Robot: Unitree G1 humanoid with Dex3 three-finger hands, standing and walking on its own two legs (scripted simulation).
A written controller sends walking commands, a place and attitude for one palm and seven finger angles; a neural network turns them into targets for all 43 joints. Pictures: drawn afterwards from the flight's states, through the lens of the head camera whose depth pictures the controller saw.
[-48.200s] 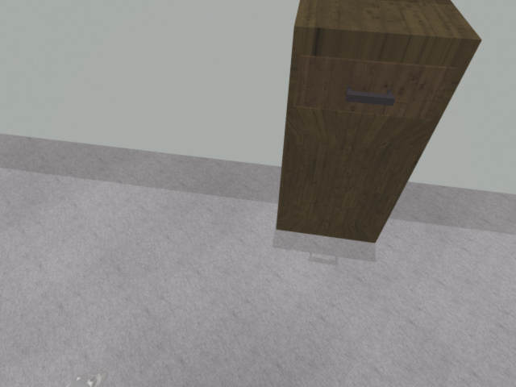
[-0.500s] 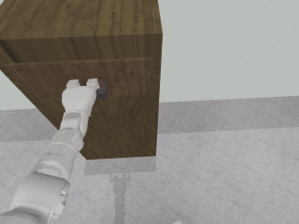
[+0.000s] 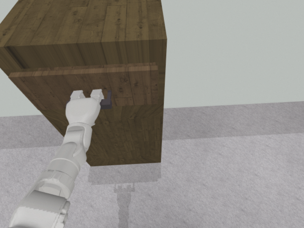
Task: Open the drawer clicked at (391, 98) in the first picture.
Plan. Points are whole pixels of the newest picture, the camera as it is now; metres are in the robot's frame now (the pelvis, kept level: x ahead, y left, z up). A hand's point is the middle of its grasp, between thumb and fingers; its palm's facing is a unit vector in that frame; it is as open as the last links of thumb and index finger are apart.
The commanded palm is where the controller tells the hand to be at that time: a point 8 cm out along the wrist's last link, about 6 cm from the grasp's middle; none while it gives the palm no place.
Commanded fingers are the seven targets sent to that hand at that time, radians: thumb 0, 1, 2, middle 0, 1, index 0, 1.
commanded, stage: pull the drawer open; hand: left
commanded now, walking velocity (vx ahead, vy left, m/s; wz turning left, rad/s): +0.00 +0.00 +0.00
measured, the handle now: (90, 99) +0.48 +0.20 +0.02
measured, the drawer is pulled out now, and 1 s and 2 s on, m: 0.03 0.15 0.27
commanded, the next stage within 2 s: none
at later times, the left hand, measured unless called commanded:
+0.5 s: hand (87, 140) +0.35 +0.19 +0.00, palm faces -0.01 -0.05 -1.00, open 6.0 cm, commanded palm +0.31 +0.19 +0.06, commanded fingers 0.00 0.90 0.90 -0.40 -1.35 -0.40 -1.35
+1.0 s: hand (84, 160) +0.29 +0.18 +0.00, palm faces -0.01 -0.07 -1.00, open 6.0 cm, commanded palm +0.25 +0.19 +0.06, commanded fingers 0.00 0.90 0.90 -0.40 -1.35 -0.40 -1.35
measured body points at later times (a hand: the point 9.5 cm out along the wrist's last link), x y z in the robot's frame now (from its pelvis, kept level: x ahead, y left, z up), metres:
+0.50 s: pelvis +0.00 -0.01 +0.01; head +0.05 -0.02 +0.45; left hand +0.35 +0.19 +0.06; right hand +0.15 -0.25 -0.12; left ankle -0.05 +0.09 -0.71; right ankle -0.01 -0.10 -0.71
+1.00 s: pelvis -0.01 -0.02 +0.01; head +0.02 -0.04 +0.46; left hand +0.29 +0.18 +0.06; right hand +0.16 -0.25 -0.11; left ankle -0.05 +0.09 -0.71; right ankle -0.01 -0.10 -0.71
